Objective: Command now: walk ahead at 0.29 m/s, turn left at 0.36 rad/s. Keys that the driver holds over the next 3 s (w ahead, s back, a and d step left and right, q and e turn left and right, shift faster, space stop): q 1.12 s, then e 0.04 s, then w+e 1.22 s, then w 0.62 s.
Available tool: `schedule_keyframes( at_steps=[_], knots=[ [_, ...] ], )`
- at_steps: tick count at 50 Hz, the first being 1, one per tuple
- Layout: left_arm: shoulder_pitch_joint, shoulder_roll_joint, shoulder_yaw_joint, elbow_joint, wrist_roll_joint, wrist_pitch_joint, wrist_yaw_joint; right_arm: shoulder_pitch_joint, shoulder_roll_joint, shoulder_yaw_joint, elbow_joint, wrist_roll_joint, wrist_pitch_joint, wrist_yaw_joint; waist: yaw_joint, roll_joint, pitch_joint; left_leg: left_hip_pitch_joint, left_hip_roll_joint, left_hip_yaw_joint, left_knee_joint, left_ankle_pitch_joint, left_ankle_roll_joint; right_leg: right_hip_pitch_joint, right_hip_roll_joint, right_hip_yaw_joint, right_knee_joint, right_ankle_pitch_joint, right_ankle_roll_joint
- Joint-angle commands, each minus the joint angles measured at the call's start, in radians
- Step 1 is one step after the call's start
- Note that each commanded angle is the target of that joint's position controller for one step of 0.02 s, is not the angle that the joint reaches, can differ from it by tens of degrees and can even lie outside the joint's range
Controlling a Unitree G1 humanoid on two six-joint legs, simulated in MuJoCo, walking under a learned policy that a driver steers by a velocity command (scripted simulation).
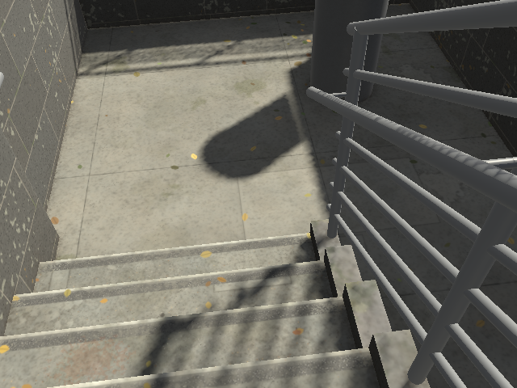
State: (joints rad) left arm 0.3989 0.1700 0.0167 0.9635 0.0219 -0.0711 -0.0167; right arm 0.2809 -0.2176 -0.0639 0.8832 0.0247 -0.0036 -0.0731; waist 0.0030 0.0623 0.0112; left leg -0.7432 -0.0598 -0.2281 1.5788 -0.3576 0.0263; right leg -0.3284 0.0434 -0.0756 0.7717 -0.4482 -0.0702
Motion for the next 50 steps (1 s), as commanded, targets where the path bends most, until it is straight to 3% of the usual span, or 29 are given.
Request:
schedule_keyframes(
  at_steps=[1,2,3,4,6,8,9,11,13,14,15,16,17,18,19,20,21,22,23,25,27,32,38,41,43,46,47,48,50],
  knots=[
    [-0.151,0.238,0.04,-0.119,0.054,-0.023,0.076,-0.008,-0.037,0.006,-0.155,-0.008,0.003,-0.001,-0.099,-0.137,0.003,0.081,0.087,0.046,-0.316,0.301,-0.081,-0.211,-0.351,0.265,-0.232,1.165,-0.204],
    [-0.136,0.249,0.04,-0.118,0.028,-0.016,0.093,0.025,-0.036,0.003,-0.156,-0.029,0.004,0.016,-0.11,-0.137,-0.072,0.071,0.082,0.063,-0.268,0.356,-0.095,-0.123,-0.399,0.278,-0.175,1.263,-0.202],
    [-0.044,0.149,0.035,-0.094,-0.035,-0.008,0.121,-0.076,-0.109,-0.019,-0.196,-0.007,-0.014,0.044,-0.05,-0.105,-0.036,-0.087,0.084,-0.022,-0.431,0.595,-0.08,-0.009,-0.34,0.222,-0.119,0.924,-0.141],
    [-0.023,0.114,0.028,-0.1,-0.05,-0.005,0.148,-0.119,-0.114,-0.019,-0.211,-0.01,-0.017,0.074,-0.037,-0.078,0.018,-0.004,0.061,0.018,-0.698,0.789,-0.059,-0.092,-0.243,0.085,-0.103,0.673,-0.079],
    [-0.028,0.143,0.038,-0.112,-0.052,0.007,0.153,-0.211,-0.026,0.011,-0.276,-0.018,-0.015,0.117,-0.013,-0.082,-0.019,0.292,0.046,0.113,-0.964,1.112,-0.065,-0.186,-0.184,-0.014,-0.086,0.296,-0.015],
    [-0.017,0.178,0.06,-0.116,-0.069,0.033,0.146,-0.222,0.017,0.027,-0.299,0.003,0.008,0.121,0.003,-0.146,-0.003,0.38,0.051,0.109,-0.997,1.001,-0.069,-0.159,-0.212,0.022,-0.015,0.215,-0.038],
    [-0.017,0.184,0.064,-0.126,-0.08,0.046,0.14,-0.181,-0.01,0.023,-0.283,-0.01,0.021,0.12,0.001,-0.147,0.01,0.331,0.056,0.116,-1.037,0.916,-0.057,-0.087,-0.236,0.029,0.065,0.278,-0.045],
    [0.018,0.187,0.075,-0.129,-0.064,0.074,0.113,-0.167,-0.065,0.002,-0.267,-0.031,0.028,0.126,0.024,-0.122,0.053,0.329,0.072,0.154,-1.083,0.767,-0.039,-0.042,-0.298,0.063,0.185,0.389,-0.044],
    [0.014,0.198,0.086,-0.119,-0.073,0.06,0.097,0.068,-0.081,-0.022,-0.173,-0.021,0.015,0.12,-0.07,-0.077,-0.007,0.593,0.058,0.189,-1.242,0.796,0.001,-0.038,-0.287,0.019,0.468,0.404,-0.02],
    [-0.055,0.158,0.071,-0.128,-0.066,0.05,0.106,0.24,-0.171,-0.065,-0.091,-0.029,0.028,0.111,-0.16,-0.088,-0.018,0.75,0.078,0.173,-1.349,0.941,0.049,-0.12,-0.216,-0.044,0.822,0.389,0.046],
    [-0.038,0.078,0.062,-0.168,-0.002,0.027,0.102,0.27,-0.296,-0.075,-0.067,-0.085,0.015,0.109,-0.123,0.288,0.008,1.018,0.18,0.087,-1.077,1.626,0.142,-0.546,-0.028,-0.11,1.398,-0.474,0.149],
    [0.073,0.075,0.036,-0.237,-0.011,0.011,0.079,0.192,-0.324,-0.061,-0.133,-0.079,0.019,0.113,-0.04,0.371,-0.2,1.243,0.321,-0.154,-0.859,1.934,0.284,-0.808,-0.043,0.07,1.592,-0.502,0.194],
    [-0.013,0.128,0.03,-0.277,-0.015,0.018,0.076,0.155,-0.281,-0.046,-0.173,-0.06,0.041,0.105,-0.09,0.209,-0.338,1.265,0.388,-0.213,-0.912,1.802,0.357,-0.859,-0.058,0.115,1.609,-0.453,0.219],
    [-0.124,0.138,0.029,-0.316,-0.026,0.034,0.088,0.114,-0.261,-0.032,-0.182,-0.035,0.059,0.09,-0.087,0.007,-0.33,1.134,0.392,-0.224,-0.972,1.547,0.368,-0.873,-0.067,0.125,1.603,-0.365,0.22],
    [-0.154,0.115,0.014,-0.352,-0.056,0.053,0.111,0.051,-0.282,-0.028,-0.2,-0.047,0.052,0.083,-0.033,-0.105,-0.341,0.975,0.483,-0.393,-1.068,1.121,0.411,-0.831,-0.099,0.216,1.5,-0.226,0.191],
    [-0.188,0.118,0.021,-0.362,-0.047,0.08,0.121,-0.033,-0.248,-0.009,-0.221,-0.046,0.05,0.08,0.025,-0.2,-0.297,0.794,0.477,-0.45,-1.132,0.841,0.387,-0.77,-0.108,0.233,1.424,-0.155,0.177],
    [-0.233,0.113,0.02,-0.367,-0.035,0.098,0.127,-0.048,-0.236,0.004,-0.225,-0.057,0.053,0.075,0.022,-0.182,-0.222,0.679,0.424,-0.421,-1.126,0.754,0.346,-0.757,-0.084,0.203,1.445,-0.122,0.169],
    [-0.207,0.155,0.037,-0.366,-0.046,0.112,0.132,-0.043,-0.214,0.023,-0.234,-0.06,0.048,0.069,0.041,-0.165,-0.17,0.564,0.316,-0.309,-1.089,0.663,0.27,-0.731,-0.059,0.204,1.311,0.057,0.158],
    [-0.225,0.135,0.039,-0.385,-0.042,0.113,0.133,-0.054,-0.189,0.034,-0.24,-0.061,0.044,0.062,0.046,-0.103,-0.131,0.485,0.245,-0.239,-1.051,0.677,0.22,-0.704,-0.047,0.17,1.249,0.136,0.151],
    [-0.321,0.044,0.003,-0.472,-0.008,0.125,0.116,-0.016,-0.166,0.06,-0.243,-0.036,0.051,0.022,0.034,-0.023,-0.108,0.453,0.171,-0.218,-1.001,0.696,0.179,-0.748,0.009,0.129,1.186,0.274,0.184],
    [-0.371,0.011,-0.01,-0.521,-0.01,0.138,0.107,0.058,-0.123,0.08,-0.245,-0.015,0.068,-0.002,0.01,0.028,-0.125,0.53,0.133,-0.25,-0.969,0.711,0.178,-0.792,0.034,0.116,1.18,0.279,0.223],
    [-0.456,-0.003,-0.025,-0.61,-0.018,0.143,0.087,0.058,-0.159,0.052,-0.305,-0.01,0.087,-0.032,-0.009,0.064,-0.17,0.645,0.106,-0.313,-0.965,0.676,0.108,-0.747,0.018,0.149,0.896,0.293,0.217],
    [-0.519,0.056,0.014,-0.59,-0.007,0.094,0.032,0.015,-0.183,0.004,-0.35,-0.002,0.102,-0.022,-0.009,0.056,-0.152,0.677,0.134,-0.452,-0.994,0.719,0.116,-0.537,0.008,0.202,0.619,0.29,0.168],
    [-0.531,0.064,0.024,-0.57,-0.033,0.093,0.04,0.001,-0.179,-0.008,-0.384,-0.008,0.103,-0.011,-0.018,0.072,-0.064,0.623,0.104,-0.51,-1.054,0.554,0.157,-0.479,0.019,0.208,0.506,0.152,0.16],
    [-0.568,0.039,0.012,-0.58,-0.057,0.078,0.021,0.035,-0.161,-0.017,-0.377,0.012,0.121,-0.008,-0.057,0.076,-0.015,0.651,0.089,-0.503,-1.108,0.338,0.21,-0.438,0.024,0.211,0.255,-0.01,0.14],
    [-0.507,0.096,0.037,-0.512,-0.049,0.058,0.008,-0.08,-0.211,-0.032,-0.433,0.0,0.121,0.017,-0.036,0.109,-0.053,0.526,0.079,-0.516,-1.146,0.413,0.254,-0.172,0.052,0.147,0.185,0.071,0.123],
    [-0.461,0.11,0.045,-0.492,-0.043,0.052,0.007,-0.084,-0.199,-0.029,-0.44,-0.002,0.115,0.025,-0.033,0.093,-0.067,0.503,0.083,-0.507,-1.153,0.459,0.256,-0.099,0.048,0.142,0.13,0.049,0.114],
    [-0.436,0.08,0.043,-0.477,-0.05,0.062,0.01,-0.064,-0.177,-0.02,-0.413,0.026,0.109,0.034,-0.037,0.059,-0.061,0.525,0.078,-0.484,-1.131,0.423,0.236,-0.062,0.032,0.173,-0.099,-0.02,0.093],
    [-0.312,0.066,0.052,-0.419,-0.042,0.066,0.017,-0.057,-0.133,0.003,-0.39,0.021,0.1,0.032,0.041,0.002,-0.093,0.314,0.005,-0.443,-1.04,0.158,0.153,0.31,-0.006,0.163,-0.376,0.206,0.057]
  ],
)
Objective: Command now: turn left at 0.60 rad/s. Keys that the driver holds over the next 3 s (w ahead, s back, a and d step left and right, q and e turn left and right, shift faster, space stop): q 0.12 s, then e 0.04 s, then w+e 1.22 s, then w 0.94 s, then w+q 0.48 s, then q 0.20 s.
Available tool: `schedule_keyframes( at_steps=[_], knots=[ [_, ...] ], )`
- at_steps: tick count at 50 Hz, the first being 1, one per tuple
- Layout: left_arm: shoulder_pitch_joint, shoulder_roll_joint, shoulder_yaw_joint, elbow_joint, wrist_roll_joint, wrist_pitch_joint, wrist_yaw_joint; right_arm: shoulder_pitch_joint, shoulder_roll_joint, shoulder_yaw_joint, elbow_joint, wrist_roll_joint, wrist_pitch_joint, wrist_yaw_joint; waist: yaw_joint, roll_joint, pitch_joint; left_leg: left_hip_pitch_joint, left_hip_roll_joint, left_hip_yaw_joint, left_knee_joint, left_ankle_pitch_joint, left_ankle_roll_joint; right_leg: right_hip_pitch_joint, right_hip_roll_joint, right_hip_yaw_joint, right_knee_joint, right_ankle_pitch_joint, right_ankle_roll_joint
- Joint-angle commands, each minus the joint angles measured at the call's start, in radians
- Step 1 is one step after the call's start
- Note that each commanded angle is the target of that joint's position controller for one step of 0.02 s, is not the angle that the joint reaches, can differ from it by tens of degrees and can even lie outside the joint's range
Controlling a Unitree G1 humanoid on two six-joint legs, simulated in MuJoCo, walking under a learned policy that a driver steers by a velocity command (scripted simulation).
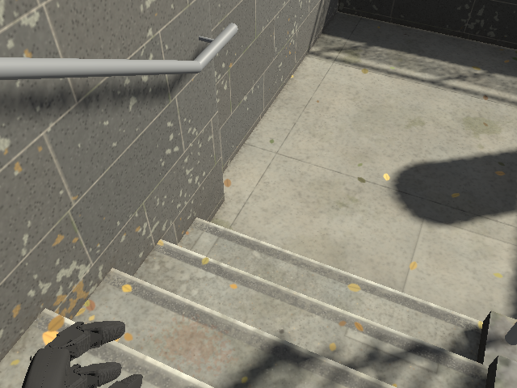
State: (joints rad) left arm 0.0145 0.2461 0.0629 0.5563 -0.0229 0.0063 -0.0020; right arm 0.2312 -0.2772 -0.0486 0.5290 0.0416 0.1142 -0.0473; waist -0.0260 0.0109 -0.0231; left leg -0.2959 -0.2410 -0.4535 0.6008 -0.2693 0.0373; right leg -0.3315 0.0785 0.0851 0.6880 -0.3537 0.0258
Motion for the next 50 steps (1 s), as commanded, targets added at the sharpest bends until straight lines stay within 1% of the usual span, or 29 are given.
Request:
schedule_keyframes(
  at_steps=[1,2,3,4,5,9,10,11,13,16,22,25,27,28,29,30,31,33,35,36,37,39,41,42,46,47,48,49,50],
  knots=[
    [0.176,0.066,0.025,0.009,0.017,-0.005,-0.003,0.032,-0.012,0.004,-0.031,-0.015,-0.021,0.015,0.061,-0.082,-0.146,-0.337,0.1,-0.09,0.188,-0.294,0.071,0.584,-0.207,0.18,-0.308,0.275,-0.102],
    [0.323,0.124,0.028,0.029,0.014,-0.001,0.004,0.063,-0.013,-0.004,-0.029,-0.039,-0.038,0.009,0.078,-0.213,-0.139,-0.645,-0.002,0.042,0.413,-0.552,0.001,0.714,-0.417,0.366,-0.114,0.831,-0.161],
    [0.374,0.202,0.061,0.057,0.021,-0.011,-0.011,-0.013,-0.103,-0.044,-0.088,0.002,-0.072,0.005,0.093,-0.305,-0.122,-0.796,0.017,0.087,0.489,-0.565,-0.053,0.653,-0.52,0.608,-0.242,0.591,-0.241],
    [0.304,0.165,0.057,0.047,0.013,-0.015,-0.01,-0.095,-0.181,-0.069,-0.065,-0.007,-0.077,0.0,0.091,-0.239,0.002,-0.877,0.071,0.153,0.64,-0.419,-0.087,0.567,-0.454,0.522,-0.272,0.43,-0.21],
    [0.218,0.134,0.044,0.03,0.019,-0.013,-0.003,-0.091,-0.191,-0.078,-0.036,-0.02,-0.065,-0.005,0.054,-0.186,0.028,-0.816,0.112,0.181,0.709,-0.295,-0.093,0.442,-0.388,0.38,-0.274,0.417,-0.167],
    [0.169,0.08,-0.006,0.089,0.045,0.008,0.022,0.109,-0.044,-0.039,0.058,-0.011,-0.045,0.026,-0.01,-0.07,-0.002,-0.491,0.181,0.267,0.96,-0.017,-0.139,0.037,-0.23,0.153,-0.351,0.208,-0.172],
    [0.169,0.009,-0.047,0.113,0.033,0.007,0.012,0.158,0.0,-0.026,0.084,-0.001,-0.044,0.04,-0.014,-0.056,-0.019,-0.426,0.207,0.237,0.907,0.048,-0.155,-0.012,-0.193,0.146,-0.391,-0.029,-0.164],
    [0.186,0.02,-0.055,0.118,0.014,0.006,0.011,0.144,-0.014,-0.029,0.074,0.001,-0.043,0.041,-0.01,-0.084,0.027,-0.441,0.221,0.257,0.818,0.093,-0.163,-0.024,-0.19,0.181,-0.439,-0.171,-0.164],
    [0.263,0.101,-0.031,0.144,-0.003,0.002,0.024,0.031,-0.047,-0.031,0.032,-0.034,-0.068,0.029,0.033,-0.098,0.103,-0.563,0.298,0.326,0.648,0.2,-0.168,0.074,-0.212,0.266,-0.475,-0.18,-0.187],
    [0.401,0.17,0.009,0.197,0.001,-0.017,0.055,-0.097,0.001,-0.005,0.007,-0.063,-0.124,0.01,0.085,-0.122,0.129,-0.541,0.348,0.338,0.359,0.32,-0.143,0.169,-0.232,0.263,-0.405,0.231,-0.181],
    [0.427,0.162,0.031,0.179,-0.021,-0.036,0.031,-0.132,-0.026,-0.02,-0.005,-0.043,-0.157,0.015,0.08,-0.15,0.062,-0.404,0.32,0.337,0.208,0.141,-0.119,0.271,-0.292,0.322,-0.34,0.463,-0.278],
    [0.419,0.159,0.025,0.155,-0.016,-0.011,0.035,-0.147,-0.018,-0.007,0.01,-0.037,-0.183,0.066,0.07,-0.128,0.002,-0.29,0.264,0.35,0.113,0.014,-0.088,0.277,-0.258,0.293,-0.208,0.501,-0.318],
    [0.348,0.161,0.022,0.123,-0.028,0.002,0.029,0.042,-0.019,-0.016,0.068,-0.029,-0.19,0.085,-0.047,-0.13,-0.053,0.031,0.224,0.378,-0.027,-0.014,-0.032,0.136,-0.206,0.287,-0.072,0.571,-0.284],
    [0.324,0.123,0.019,0.114,-0.024,-0.008,0.025,0.266,-0.092,-0.045,0.15,-0.039,-0.201,0.083,-0.135,-0.078,-0.121,0.302,0.261,0.385,-0.022,0.174,0.025,-0.018,-0.119,0.225,0.157,0.664,-0.217],
    [0.471,0.03,-0.002,0.141,-0.008,-0.008,0.034,0.381,-0.187,-0.068,0.198,-0.043,-0.201,0.088,-0.078,0.165,-0.217,0.512,0.473,0.094,-0.079,0.292,0.184,-0.246,0.042,0.141,0.513,0.096,-0.125],
    [0.512,0.05,0.002,0.132,-0.021,-0.008,0.048,0.368,-0.18,-0.075,0.218,-0.026,-0.205,0.1,-0.046,0.372,-0.197,0.428,0.628,-0.161,-0.221,0.168,0.294,-0.431,0.064,0.135,0.642,-0.214,-0.114],
    [0.41,0.13,0.027,0.116,-0.029,0.003,0.06,0.288,-0.113,-0.06,0.212,-0.003,-0.21,0.104,-0.048,0.241,-0.061,0.32,0.633,-0.113,-0.21,-0.033,0.279,-0.541,-0.031,0.141,0.692,-0.202,-0.115],
    [0.32,0.134,0.033,0.096,-0.018,0.029,0.071,0.211,-0.042,-0.037,0.225,-0.021,-0.194,0.105,-0.016,0.028,0.061,0.111,0.554,0.058,-0.199,-0.152,0.206,-0.531,-0.079,0.117,0.61,-0.046,-0.121],
    [0.359,0.091,0.024,0.107,0.005,0.037,0.031,0.128,-0.031,-0.027,0.23,-0.032,-0.199,0.071,0.052,0.065,0.091,-0.03,0.547,0.131,-0.139,-0.146,0.173,-0.475,-0.115,0.11,0.556,0.16,-0.12],
    [0.376,0.115,0.038,0.112,0.007,0.031,0.014,0.093,-0.022,-0.023,0.216,-0.06,-0.216,0.064,0.084,0.056,0.097,-0.123,0.509,0.193,-0.095,-0.127,0.165,-0.446,-0.1,0.117,0.51,0.307,-0.119],
    [0.362,0.125,0.044,0.119,0.004,0.027,0.0,0.055,-0.022,-0.024,0.218,-0.058,-0.227,0.046,0.104,0.109,0.085,-0.138,0.495,0.246,-0.049,-0.14,0.12,-0.452,-0.111,0.137,0.441,0.41,-0.122],
    [0.243,0.098,0.033,0.064,0.026,0.017,-0.025,0.025,-0.053,-0.022,0.229,-0.043,-0.24,0.01,0.082,0.14,0.106,-0.358,0.404,0.458,-0.022,-0.148,0.053,-0.209,-0.058,-0.016,0.091,0.76,-0.094],
    [0.209,0.03,0.017,0.063,-0.003,0.001,-0.047,0.119,-0.084,-0.027,0.293,-0.039,-0.216,-0.012,0.048,0.114,0.052,-0.383,0.374,0.524,0.077,-0.189,0.026,-0.01,-0.019,-0.102,-0.016,0.846,-0.073],
    [0.202,0.032,0.017,0.065,-0.014,0.006,-0.049,0.131,-0.099,-0.031,0.304,-0.037,-0.213,-0.011,0.047,0.111,0.045,-0.371,0.392,0.511,0.128,-0.194,0.024,0.016,-0.025,-0.106,-0.015,0.807,-0.08],
    [0.525,0.108,0.053,0.189,0.026,0.029,-0.007,0.095,-0.072,-0.026,0.322,-0.019,-0.197,0.047,0.162,0.068,-0.054,-0.167,0.416,0.571,0.672,0.201,-0.035,0.2,-0.027,-0.206,-0.107,0.68,-0.168],
    [0.633,0.097,0.058,0.206,0.038,0.023,-0.015,0.074,-0.084,-0.033,0.347,-0.002,-0.188,0.03,0.262,0.003,-0.037,-0.174,0.334,0.575,1.127,0.217,-0.066,0.301,-0.134,-0.021,-0.418,0.641,-0.282],
    [0.693,0.137,0.046,0.253,0.031,0.003,-0.022,0.088,0.006,-0.01,0.331,-0.063,-0.199,0.018,0.254,-0.204,0.0,-0.531,0.256,0.573,1.532,-0.485,-0.042,0.548,-0.179,0.03,-0.239,0.912,-0.279],
    [0.635,0.229,0.047,0.23,0.025,-0.017,-0.016,0.25,0.047,0.017,0.25,-0.069,-0.233,0.028,0.068,-0.467,-0.098,-0.763,0.294,0.406,1.499,-0.452,-0.003,0.676,-0.192,0.126,0.032,1.124,-0.27],
    [0.562,0.2,0.053,0.182,0.007,-0.022,-0.02,0.232,-0.029,0.005,0.223,-0.061,-0.249,0.028,0.065,-0.373,-0.13,-0.841,0.308,0.373,1.417,-0.361,-0.018,0.638,-0.242,0.247,-0.013,1.116,-0.324]
  ],
)
Over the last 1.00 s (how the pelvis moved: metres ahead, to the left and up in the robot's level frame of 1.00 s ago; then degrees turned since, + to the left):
0.25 0.05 -0.15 33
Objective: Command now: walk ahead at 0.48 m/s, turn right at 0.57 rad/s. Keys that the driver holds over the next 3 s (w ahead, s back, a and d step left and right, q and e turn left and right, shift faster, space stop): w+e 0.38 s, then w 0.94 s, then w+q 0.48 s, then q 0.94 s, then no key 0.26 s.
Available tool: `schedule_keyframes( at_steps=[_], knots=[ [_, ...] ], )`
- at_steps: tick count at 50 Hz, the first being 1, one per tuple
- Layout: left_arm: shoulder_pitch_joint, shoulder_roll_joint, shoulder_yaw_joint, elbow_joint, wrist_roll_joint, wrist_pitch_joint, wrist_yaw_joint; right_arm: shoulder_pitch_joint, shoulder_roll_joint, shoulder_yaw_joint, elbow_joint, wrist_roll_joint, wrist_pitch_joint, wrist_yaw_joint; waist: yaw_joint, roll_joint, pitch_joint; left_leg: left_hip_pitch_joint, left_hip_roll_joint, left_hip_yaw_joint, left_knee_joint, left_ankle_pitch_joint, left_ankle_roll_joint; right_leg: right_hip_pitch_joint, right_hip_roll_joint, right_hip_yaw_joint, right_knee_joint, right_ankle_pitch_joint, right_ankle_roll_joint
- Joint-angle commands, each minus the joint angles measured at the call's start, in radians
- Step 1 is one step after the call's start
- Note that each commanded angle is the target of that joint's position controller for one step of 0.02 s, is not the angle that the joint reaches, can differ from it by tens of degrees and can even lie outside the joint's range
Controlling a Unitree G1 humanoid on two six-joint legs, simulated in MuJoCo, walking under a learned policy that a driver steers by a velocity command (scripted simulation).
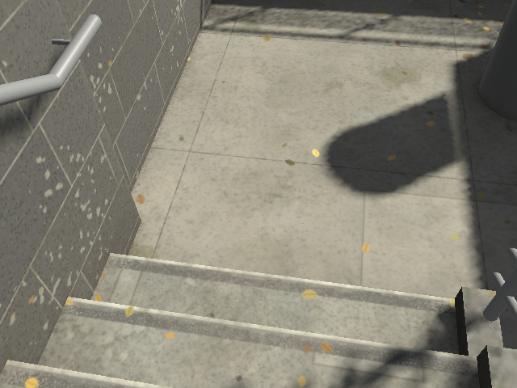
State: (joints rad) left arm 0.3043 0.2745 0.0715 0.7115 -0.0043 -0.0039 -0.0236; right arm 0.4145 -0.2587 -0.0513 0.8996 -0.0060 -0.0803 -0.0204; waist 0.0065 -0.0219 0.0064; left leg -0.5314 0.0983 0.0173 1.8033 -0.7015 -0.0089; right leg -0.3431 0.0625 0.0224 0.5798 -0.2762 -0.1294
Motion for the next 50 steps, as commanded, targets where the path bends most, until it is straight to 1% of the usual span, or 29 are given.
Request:
schedule_keyframes(
  at_steps=[1,2,4,6,7,9,11,14,16,18,19,20,21,22,23,25,27,29,30,31,34,38,41,44,46,47,48,49,50],
  knots=[
    [0.216,0.147,0.042,0.017,-0.023,-0.013,-0.005,0.021,-0.105,-0.008,-0.155,0.008,-0.057,-0.005,0.015,-0.134,-0.167,-0.634,-0.012,-0.105,0.178,0.128,0.017,0.571,-0.246,0.387,0.073,0.841,-0.196],
    [0.168,0.216,0.057,0.031,0.004,-0.021,-0.008,0.002,-0.122,-0.018,-0.178,0.078,-0.058,-0.015,-0.038,-0.029,-0.233,-0.59,0.013,-0.195,-0.133,0.344,0.032,0.441,-0.363,0.652,-0.071,0.248,-0.254],
    [0.016,0.115,0.029,-0.008,-0.011,-0.052,0.0,-0.2,-0.146,-0.036,-0.218,0.045,-0.018,-0.045,-0.078,0.095,0.026,-0.539,0.023,-0.233,-0.395,0.45,-0.034,0.087,-0.343,0.714,-0.068,0.357,-0.225],
    [0.046,0.108,0.024,0.021,-0.023,-0.046,0.04,-0.193,-0.042,-0.008,-0.234,-0.023,0.005,-0.053,-0.078,0.037,-0.01,-0.434,0.005,-0.203,-0.591,0.492,-0.08,0.06,-0.266,0.608,-0.007,0.54,-0.208],
    [0.081,0.119,0.03,0.044,-0.003,-0.041,0.064,-0.154,-0.037,-0.009,-0.215,-0.021,-0.004,-0.037,-0.074,-0.063,-0.044,-0.411,-0.001,-0.205,-0.585,0.62,-0.062,0.082,-0.236,0.567,0.04,0.606,-0.202],
    [0.206,0.092,0.023,0.078,-0.016,-0.055,0.097,-0.281,-0.115,-0.026,-0.235,-0.011,-0.038,-0.005,-0.021,0.036,0.015,-0.396,-0.042,-0.186,-0.874,0.971,-0.016,0.037,-0.106,0.451,0.157,0.354,-0.106],
    [0.194,0.024,0.002,0.08,-0.049,-0.033,0.123,-0.353,-0.057,-0.01,-0.273,-0.038,-0.058,0.029,-0.005,0.052,0.012,-0.066,-0.126,-0.106,-1.152,1.372,-0.005,-0.194,0.029,0.303,0.209,0.133,-0.047],
    [0.176,0.0,-0.004,0.098,-0.041,-0.008,0.111,-0.4,0.038,0.008,-0.355,-0.01,-0.014,0.029,0.035,-0.103,0.01,0.183,-0.175,-0.073,-1.222,1.312,-0.015,-0.264,0.063,0.302,0.253,0.028,-0.057],
    [0.151,0.014,-0.009,0.074,-0.035,0.019,0.103,-0.343,0.02,-0.002,-0.379,-0.012,-0.005,0.024,0.019,-0.098,0.027,0.196,-0.15,-0.142,-1.332,1.093,-0.007,-0.131,0.057,0.403,0.363,0.109,-0.074],
    [0.031,0.029,-0.01,0.075,-0.041,0.015,0.092,-0.007,-0.054,-0.037,-0.283,-0.023,-0.008,0.029,-0.18,-0.076,-0.042,0.493,-0.114,-0.104,-1.331,1.196,0.007,-0.162,0.09,0.359,0.703,0.24,-0.033],
    [-0.007,0.016,-0.019,0.077,-0.046,0.003,0.075,0.25,-0.082,-0.06,-0.193,0.002,-0.008,0.029,-0.271,-0.06,-0.068,0.628,0.028,-0.198,-1.596,1.23,0.058,-0.132,0.103,0.272,1.007,0.123,0.023],
    [0.123,-0.094,-0.028,0.109,-0.025,-0.01,0.044,0.385,-0.061,-0.043,-0.119,-0.009,-0.009,0.044,-0.225,0.184,-0.173,1.023,0.14,-0.253,-1.204,1.538,0.13,-0.487,0.229,0.256,1.428,-0.621,0.065],
    [0.321,-0.088,-0.033,0.105,-0.054,-0.022,0.037,0.334,-0.071,-0.023,-0.111,-0.004,-0.007,0.054,-0.113,0.366,-0.198,1.117,0.235,-0.419,-1.038,1.68,0.225,-0.735,0.193,0.341,1.6,-0.684,0.09],
    [0.311,-0.039,-0.029,0.098,-0.064,-0.028,0.043,0.311,-0.083,-0.027,-0.113,-0.003,0.008,0.054,-0.108,0.406,-0.167,1.05,0.277,-0.456,-1.095,1.544,0.275,-0.834,0.135,0.288,1.659,-0.637,0.112],
    [0.202,0.01,-0.015,0.089,-0.055,-0.024,0.057,0.269,-0.009,-0.006,-0.116,-0.005,0.015,0.065,-0.1,0.167,-0.089,0.846,0.207,-0.379,-1.186,1.299,0.269,-0.82,0.08,0.2,1.55,-0.514,0.108],
    [0.052,0.008,-0.02,-0.018,-0.081,0.001,0.071,0.057,-0.146,-0.038,-0.085,0.001,0.002,0.063,0.028,0.121,0.083,0.345,0.336,-0.803,-1.464,0.473,0.406,-0.765,-0.042,0.185,1.404,-0.27,0.086],
    [-0.005,0.059,-0.004,0.005,-0.048,0.009,0.076,-0.065,0.007,0.019,-0.103,-0.02,-0.026,0.042,0.059,-0.003,0.158,0.064,0.176,-0.571,-1.427,0.385,0.282,-0.659,-0.093,0.298,1.066,0.011,0.071],
    [-0.068,0.013,-0.006,-0.041,0.027,-0.01,0.061,-0.059,-0.052,0.007,-0.074,0.007,-0.024,0.0,0.061,0.07,0.122,-0.029,0.039,-0.343,-1.436,0.666,0.239,-0.465,-0.142,0.139,0.584,0.321,0.133],
    [-0.067,-0.053,-0.024,-0.041,0.034,-0.02,0.044,-0.011,-0.051,0.009,-0.038,0.002,-0.014,-0.01,0.049,0.115,0.044,-0.023,0.038,-0.335,-1.42,0.782,0.249,-0.364,-0.147,0.107,0.576,0.388,0.149],
    [0.02,-0.066,-0.025,-0.006,0.017,-0.027,0.028,0.009,-0.087,0.003,-0.026,-0.019,-0.009,-0.009,0.073,0.148,-0.024,0.008,0.046,-0.347,-1.366,0.799,0.258,-0.292,-0.14,0.087,0.66,0.476,0.154],
    [-0.194,0.01,-0.008,-0.072,-0.005,-0.031,0.018,0.225,-0.035,0.003,0.044,0.036,-0.015,-0.022,-0.071,0.085,0.035,0.474,0.066,-0.396,-1.225,0.598,0.247,-0.73,-0.184,0.184,0.403,0.517,0.104],
    [-0.355,-0.022,-0.029,-0.108,0.028,-0.074,-0.029,0.245,-0.008,0.016,0.032,0.012,0.008,-0.045,-0.13,0.06,0.082,0.336,0.018,-0.341,-1.139,0.399,0.208,-0.535,-0.146,0.1,0.069,0.801,0.109],
    [-0.343,-0.052,-0.03,-0.114,0.005,-0.055,-0.062,0.177,-0.053,0.012,0.001,0.024,0.042,-0.039,-0.14,0.106,0.122,0.052,-0.035,-0.255,-1.102,0.351,0.179,-0.144,-0.064,0.014,-0.026,0.834,0.132],
    [-0.317,-0.009,-0.017,-0.104,-0.018,-0.037,-0.034,0.161,-0.061,-0.008,-0.008,0.042,0.061,-0.037,-0.148,0.119,0.102,0.26,-0.017,-0.275,-0.936,0.451,0.157,-0.109,-0.095,0.041,-0.206,0.635,0.135],
    [0.056,0.053,0.014,0.01,-0.034,-0.027,0.007,0.147,-0.056,-0.011,0.051,0.031,0.061,-0.026,0.053,0.119,0.017,0.256,-0.037,-0.258,-0.559,0.555,0.112,0.184,-0.172,0.052,-0.317,0.681,0.079],
    [0.276,0.113,0.031,0.085,0.004,-0.027,0.009,0.168,-0.031,-0.011,0.101,0.056,0.045,-0.023,0.159,0.035,-0.066,0.073,-0.143,-0.165,-0.128,0.32,0.042,0.446,-0.22,0.066,-0.234,0.806,0.038],
    [0.408,0.093,-0.001,0.149,0.047,-0.038,-0.017,0.25,0.046,-0.006,0.106,0.043,0.024,-0.011,0.162,-0.201,-0.179,-0.279,-0.255,-0.205,0.249,-0.266,0.013,0.795,-0.274,0.077,0.157,1.105,0.03],
    [0.378,0.117,0.005,0.16,0.025,-0.022,-0.025,0.351,0.014,-0.002,0.052,0.064,0.001,-0.001,0.078,-0.392,-0.255,-0.42,-0.196,-0.281,0.328,-0.201,-0.01,0.824,-0.377,0.258,0.202,1.136,-0.066],
    [0.327,0.19,0.034,0.169,-0.025,-0.006,-0.031,0.313,-0.019,0.0,-0.008,0.072,0.002,-0.008,0.052,-0.344,-0.315,-0.479,-0.179,-0.22,0.332,-0.098,-0.031,0.756,-0.482,0.456,0.03,0.573,-0.178]
  ],
)
Over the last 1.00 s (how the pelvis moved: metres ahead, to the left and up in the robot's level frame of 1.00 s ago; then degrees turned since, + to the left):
0.32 -0.04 -0.17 -16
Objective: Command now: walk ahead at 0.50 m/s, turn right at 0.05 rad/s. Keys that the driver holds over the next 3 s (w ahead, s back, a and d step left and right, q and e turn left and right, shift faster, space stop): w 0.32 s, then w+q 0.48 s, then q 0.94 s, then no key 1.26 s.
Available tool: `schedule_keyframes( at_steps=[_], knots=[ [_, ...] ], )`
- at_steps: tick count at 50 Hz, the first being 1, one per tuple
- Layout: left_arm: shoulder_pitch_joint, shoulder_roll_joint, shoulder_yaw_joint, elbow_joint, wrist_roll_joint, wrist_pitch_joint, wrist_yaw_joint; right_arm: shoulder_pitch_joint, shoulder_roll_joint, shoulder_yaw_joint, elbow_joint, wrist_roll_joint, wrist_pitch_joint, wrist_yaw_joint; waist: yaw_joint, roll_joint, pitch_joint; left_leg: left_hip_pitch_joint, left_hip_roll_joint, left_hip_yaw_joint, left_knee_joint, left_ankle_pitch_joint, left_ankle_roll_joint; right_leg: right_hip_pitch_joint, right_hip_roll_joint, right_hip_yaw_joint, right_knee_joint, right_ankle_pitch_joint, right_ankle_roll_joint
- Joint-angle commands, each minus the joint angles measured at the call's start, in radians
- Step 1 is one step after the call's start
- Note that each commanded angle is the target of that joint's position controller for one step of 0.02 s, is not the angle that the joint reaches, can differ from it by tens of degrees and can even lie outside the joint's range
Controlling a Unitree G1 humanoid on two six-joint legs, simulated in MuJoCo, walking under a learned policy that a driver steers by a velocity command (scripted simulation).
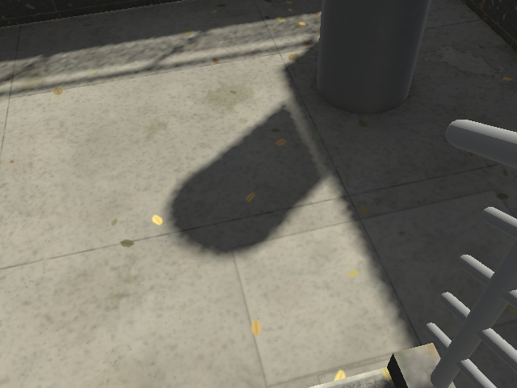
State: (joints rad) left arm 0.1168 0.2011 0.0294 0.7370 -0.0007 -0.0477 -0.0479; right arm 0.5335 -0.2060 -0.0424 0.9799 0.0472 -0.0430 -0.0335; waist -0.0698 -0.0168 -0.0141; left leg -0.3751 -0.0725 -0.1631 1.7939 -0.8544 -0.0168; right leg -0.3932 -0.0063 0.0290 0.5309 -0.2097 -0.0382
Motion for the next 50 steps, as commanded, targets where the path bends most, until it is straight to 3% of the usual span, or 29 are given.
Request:
schedule_keyframes(
  at_steps=[1,3,4,6,8,9,10,12,18,22,24,26,27,28,29,30,31,32,33,34,36,37,38,39,40,41,44,47,50],
  knots=[
    [0.456,0.243,0.074,0.162,-0.05,0.045,-0.01,0.055,-0.073,-0.002,-0.145,0.025,-0.024,-0.012,0.117,-0.181,-0.211,-0.71,0.061,0.063,0.192,0.239,-0.001,0.656,-0.399,0.52,-0.117,-0.054,-0.3],
    [0.234,0.138,0.046,0.116,0.008,0.015,-0.008,-0.071,-0.069,-0.019,-0.175,0.006,0.017,-0.034,0.02,0.031,0.014,-0.628,0.133,0.006,-0.096,0.523,0.061,0.244,-0.354,0.626,-0.19,-0.172,-0.243],
    [0.204,0.063,0.027,0.138,0.003,-0.011,0.005,-0.072,-0.047,-0.018,-0.158,-0.017,0.02,-0.028,0.0,0.008,0.036,-0.603,0.162,-0.024,-0.164,0.605,0.069,0.148,-0.315,0.525,-0.083,0.035,-0.174],
    [0.244,0.08,0.029,0.184,-0.005,-0.04,0.047,-0.114,-0.032,-0.029,-0.183,-0.049,0.026,-0.017,-0.02,-0.058,0.058,-0.463,0.171,-0.004,-0.481,0.777,0.039,-0.025,-0.178,0.29,-0.075,0.276,-0.089],
    [0.321,0.125,0.043,0.216,-0.003,-0.039,0.092,-0.167,0.009,-0.015,-0.207,-0.083,0.028,-0.003,-0.008,-0.053,-0.002,-0.459,0.192,0.019,-0.573,0.85,0.003,0.04,-0.209,0.316,-0.069,0.45,-0.143],
    [0.35,0.16,0.054,0.219,0.005,-0.043,0.1,-0.147,-0.009,-0.018,-0.205,-0.06,0.024,0.007,-0.02,-0.071,-0.022,-0.445,0.178,0.031,-0.561,0.909,0.01,0.043,-0.213,0.32,-0.054,0.445,-0.148],
    [0.416,0.137,0.059,0.245,-0.022,-0.05,0.109,-0.224,-0.065,-0.036,-0.225,-0.045,0.015,0.014,0.015,-0.016,-0.002,-0.552,0.193,-0.056,-0.723,1.064,0.035,0.142,-0.195,0.295,-0.007,0.289,-0.105],
    [0.427,0.059,0.023,0.252,-0.057,-0.048,0.122,-0.35,-0.073,-0.038,-0.259,-0.075,0.009,0.022,0.033,-0.031,0.055,-0.448,0.152,-0.005,-0.99,1.304,0.04,0.036,-0.131,0.201,0.027,0.174,-0.11],
    [0.447,0.082,0.011,0.239,-0.048,-0.021,0.143,-0.453,-0.018,-0.01,-0.292,-0.084,0.014,0.074,0.1,-0.018,0.097,-0.249,0.101,0.056,-1.105,1.406,0.028,-0.044,-0.093,0.162,0.21,-0.024,-0.117],
    [0.504,0.116,0.034,0.242,-0.025,0.014,0.145,-0.569,-0.016,0.003,-0.348,-0.023,-0.006,0.101,0.207,-0.026,0.148,-0.383,0.097,0.072,-1.238,1.048,0.019,0.193,-0.146,0.233,0.364,0.074,-0.161],
    [0.477,0.126,0.037,0.255,-0.025,0.032,0.143,-0.484,-0.029,-0.005,-0.303,-0.011,-0.009,0.099,0.177,-0.052,0.161,-0.261,0.115,0.105,-1.345,0.934,0.052,0.171,-0.175,0.22,0.455,0.206,-0.166],
    [0.436,0.115,0.043,0.288,-0.036,0.0,0.113,-0.137,-0.06,-0.032,-0.154,-0.034,-0.009,0.083,0.027,-0.016,0.027,0.239,0.055,0.211,-1.445,1.111,0.133,0.016,-0.125,0.088,0.826,0.501,-0.127],
    [0.371,0.129,0.051,0.27,-0.015,-0.031,0.091,0.113,-0.122,-0.056,-0.087,-0.05,0.01,0.076,-0.095,0.1,-0.047,0.594,0.138,0.111,-1.387,1.439,0.218,-0.25,-0.032,0.019,1.264,0.257,-0.062],
    [0.477,0.029,0.024,0.261,0.002,-0.062,0.061,0.135,-0.134,-0.033,-0.063,-0.064,0.014,0.088,-0.018,0.257,-0.174,0.919,0.303,-0.083,-1.062,1.772,0.333,-0.646,0.04,-0.012,1.645,-0.706,0.009],
    [0.483,0.101,0.023,0.215,-0.029,-0.091,0.046,0.138,-0.144,-0.039,-0.073,-0.041,0.025,0.083,-0.039,0.324,-0.317,0.987,0.351,-0.25,-1.121,1.564,0.425,-0.731,0.006,0.068,1.634,-0.643,0.032],
    [0.345,0.104,0.02,0.133,-0.055,-0.098,0.055,0.111,-0.181,-0.056,-0.06,-0.032,0.032,0.069,-0.056,0.315,-0.268,0.885,0.402,-0.418,-1.305,1.09,0.481,-0.816,0.013,0.042,1.575,-0.554,0.06],
    [0.225,0.108,0.021,0.111,-0.071,-0.087,0.076,-0.004,-0.148,-0.05,-0.1,-0.049,0.023,0.057,-0.018,0.088,-0.154,0.676,0.422,-0.494,-1.422,0.728,0.455,-0.8,-0.056,0.07,1.425,-0.361,0.033],
    [0.146,0.138,0.045,0.083,-0.053,-0.059,0.099,-0.178,-0.086,-0.024,-0.177,-0.065,0.008,0.061,0.068,-0.062,-0.027,0.386,0.385,-0.52,-1.481,0.618,0.411,-0.718,-0.075,0.073,1.359,-0.266,0.017],
    [0.211,0.134,0.052,0.1,-0.041,-0.047,0.107,-0.241,-0.075,-0.015,-0.192,-0.056,-0.024,0.057,0.141,-0.032,0.025,0.213,0.349,-0.479,-1.454,0.66,0.374,-0.651,-0.123,0.142,1.109,-0.077,0.003],
    [0.199,0.106,0.047,0.096,0.007,-0.041,0.105,-0.278,-0.067,-0.013,-0.216,-0.04,-0.043,0.061,0.162,-0.043,0.054,0.125,0.309,-0.443,-1.418,0.753,0.345,-0.638,-0.137,0.14,1.012,-0.032,0.019],
    [0.042,0.05,0.036,0.013,0.069,-0.045,0.103,-0.211,-0.098,-0.022,-0.21,-0.029,-0.037,0.016,0.119,0.025,0.062,-0.062,0.164,-0.227,-1.446,0.964,0.302,-0.393,-0.116,0.072,0.56,0.192,0.072],
    [0.1,0.024,0.032,0.034,0.063,-0.047,0.084,-0.178,-0.112,-0.03,-0.202,-0.06,-0.027,0.003,0.135,0.078,-0.019,-0.05,0.154,-0.221,-1.375,1.114,0.301,-0.313,-0.099,0.066,0.645,0.332,0.082],
    [0.125,0.033,0.031,0.022,0.048,-0.046,0.07,-0.164,-0.107,-0.029,-0.206,-0.055,-0.021,-0.003,0.141,0.088,-0.046,-0.006,0.152,-0.211,-1.354,1.178,0.305,-0.322,-0.094,0.073,0.634,0.369,0.083],
    [0.045,0.093,0.048,-0.009,0.033,-0.056,0.067,-0.064,-0.075,-0.027,-0.177,-0.033,-0.026,-0.018,0.097,0.064,0.005,0.073,0.109,-0.2,-1.304,1.018,0.281,-0.426,-0.093,0.117,0.434,0.533,0.071],
    [-0.025,0.115,0.045,-0.036,0.052,-0.066,0.057,-0.024,-0.066,-0.027,-0.161,0.004,-0.028,-0.038,0.058,0.012,0.057,-0.029,0.051,-0.125,-1.284,0.818,0.24,-0.307,-0.054,0.074,0.158,0.712,0.058],
    [-0.075,0.069,0.037,-0.061,0.068,-0.085,0.043,-0.032,-0.069,-0.021,-0.164,0.01,-0.025,-0.039,0.031,0.002,0.051,-0.18,0.019,-0.117,-1.29,0.708,0.216,-0.088,-0.001,0.021,0.075,0.856,0.047],
    [-0.123,0.036,0.038,-0.153,0.02,-0.053,0.044,-0.048,-0.09,-0.024,-0.152,0.01,-0.022,-0.026,0.02,0.112,0.044,-0.138,0.005,-0.193,-1.136,0.673,0.214,-0.024,0.05,0.062,-0.017,0.734,0.052],
    [-0.144,0.04,0.029,-0.193,0.019,-0.053,0.028,-0.012,-0.045,-0.025,-0.168,-0.001,0.019,-0.052,-0.011,0.134,0.011,0.181,-0.002,-0.253,-0.891,0.669,0.158,-0.082,-0.03,0.183,-0.299,0.833,0.025],
    [0.139,0.066,0.057,-0.087,0.017,-0.057,0.029,-0.036,-0.008,-0.016,-0.18,0.007,0.045,-0.031,0.064,0.035,-0.062,0.074,-0.081,-0.178,-0.51,0.505,0.103,0.309,-0.118,0.133,-0.479,1.096,0.041]
  ],
)
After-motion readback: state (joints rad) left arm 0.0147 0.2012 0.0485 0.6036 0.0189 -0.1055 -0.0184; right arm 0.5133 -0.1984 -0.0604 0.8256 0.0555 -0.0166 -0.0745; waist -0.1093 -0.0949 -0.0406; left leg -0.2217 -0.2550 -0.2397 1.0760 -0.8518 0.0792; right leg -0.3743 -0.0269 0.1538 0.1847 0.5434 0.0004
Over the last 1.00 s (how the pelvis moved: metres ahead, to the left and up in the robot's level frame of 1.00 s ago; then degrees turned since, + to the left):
0.51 -0.15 -0.35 -19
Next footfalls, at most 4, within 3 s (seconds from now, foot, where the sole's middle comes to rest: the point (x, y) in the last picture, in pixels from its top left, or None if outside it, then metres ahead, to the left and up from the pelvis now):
0.54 left None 0.41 0.12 -0.95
1.02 right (265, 351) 0.75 -0.01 -1.12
1.58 left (203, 369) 0.71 0.20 -1.12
1.94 right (239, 302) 0.95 0.07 -1.12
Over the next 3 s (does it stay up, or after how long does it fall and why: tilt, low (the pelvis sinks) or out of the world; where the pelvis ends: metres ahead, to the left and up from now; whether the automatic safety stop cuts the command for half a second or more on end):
stays up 0.83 0.11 -0.35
